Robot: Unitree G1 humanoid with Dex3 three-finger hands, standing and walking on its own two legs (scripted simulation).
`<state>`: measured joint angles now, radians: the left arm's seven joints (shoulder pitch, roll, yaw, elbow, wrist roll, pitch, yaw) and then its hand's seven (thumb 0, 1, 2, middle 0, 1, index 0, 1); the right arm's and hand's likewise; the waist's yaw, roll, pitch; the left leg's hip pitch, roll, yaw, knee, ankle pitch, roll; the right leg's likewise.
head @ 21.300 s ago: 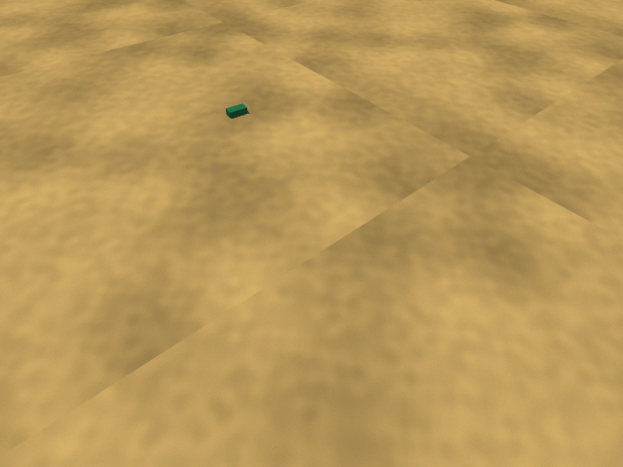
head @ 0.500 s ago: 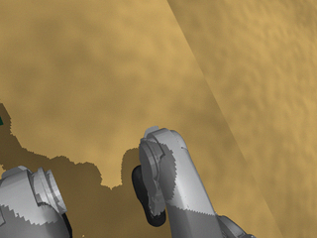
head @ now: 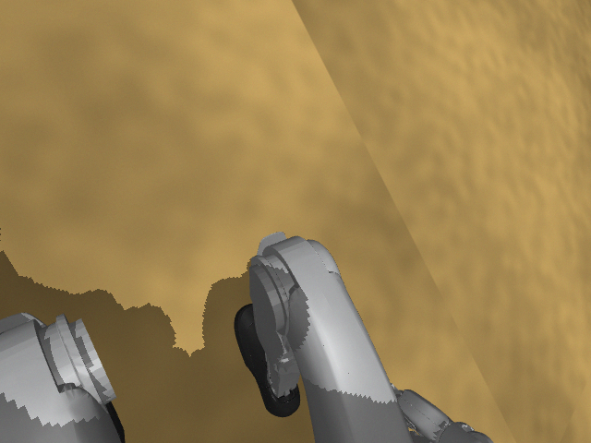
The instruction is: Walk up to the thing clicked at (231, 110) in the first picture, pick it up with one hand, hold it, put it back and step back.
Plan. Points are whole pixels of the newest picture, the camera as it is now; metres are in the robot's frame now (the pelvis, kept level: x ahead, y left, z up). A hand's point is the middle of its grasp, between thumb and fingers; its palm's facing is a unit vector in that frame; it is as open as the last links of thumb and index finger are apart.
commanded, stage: close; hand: left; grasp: from above
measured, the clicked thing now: out of the picture +0.44 +0.32 -0.27
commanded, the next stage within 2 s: settle in 1.50 s
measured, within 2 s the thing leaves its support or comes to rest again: leaves its support in 1.88 s
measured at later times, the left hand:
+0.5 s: hand out of the picture +0.42 +0.31 -0.25, palm faces -0.44 -0.17 -0.88, open 11.9 cm
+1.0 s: hand out of the picture +0.43 +0.31 -0.25, palm faces -0.44 -0.16 -0.89, open 9.6 cm
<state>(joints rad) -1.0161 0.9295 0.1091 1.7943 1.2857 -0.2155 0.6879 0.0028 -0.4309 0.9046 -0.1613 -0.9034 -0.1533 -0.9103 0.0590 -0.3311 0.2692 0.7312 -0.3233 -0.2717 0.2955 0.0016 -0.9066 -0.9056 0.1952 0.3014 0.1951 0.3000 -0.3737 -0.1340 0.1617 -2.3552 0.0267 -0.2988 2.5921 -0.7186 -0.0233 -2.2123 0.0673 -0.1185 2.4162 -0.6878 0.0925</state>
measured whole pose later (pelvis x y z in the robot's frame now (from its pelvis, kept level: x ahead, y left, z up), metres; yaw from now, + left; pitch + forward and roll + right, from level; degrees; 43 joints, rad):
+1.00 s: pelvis +0.00 +0.00 +0.01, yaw -1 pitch +25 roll -15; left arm -1.02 0.96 0.08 1.77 1.26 -0.21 0.67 0.00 0.16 0.46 -0.55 -0.56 -0.62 -0.55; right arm 0.06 -0.35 0.30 0.69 -0.31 -0.28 0.30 0.00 -0.90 -0.90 0.20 0.30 0.19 0.30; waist -0.38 -0.14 0.19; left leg -2.34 0.03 -0.31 2.57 -0.71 -0.02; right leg -2.19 0.07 -0.14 2.39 -0.67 0.09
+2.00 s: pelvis +0.00 +0.00 +0.01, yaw +0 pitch +28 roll -14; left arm -0.93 0.88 0.13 1.58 1.25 -0.18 0.58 0.01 0.19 0.29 -0.84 -0.31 -0.86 -0.29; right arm 0.12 -0.32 0.22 0.72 -0.28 -0.22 0.29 0.00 -0.92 -0.91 0.20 0.30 0.20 0.30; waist -0.33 -0.09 0.09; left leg -2.36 0.02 -0.29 2.55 -0.71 -0.03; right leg -2.22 0.05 -0.12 2.39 -0.69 0.07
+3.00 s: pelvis -0.01 -0.01 +0.08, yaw +8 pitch +33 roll -7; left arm -0.79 0.64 0.01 1.13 1.13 -0.14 0.17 0.01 0.22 0.27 -0.81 -0.34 -0.83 -0.32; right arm 0.19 -0.28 0.01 0.70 -0.07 0.02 0.11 0.00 -0.92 -0.90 0.20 0.30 0.20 0.30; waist -0.17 0.04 -0.12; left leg -2.21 0.02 -0.14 2.25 -0.64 -0.02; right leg -2.11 -0.01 -0.03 2.19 -0.66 0.06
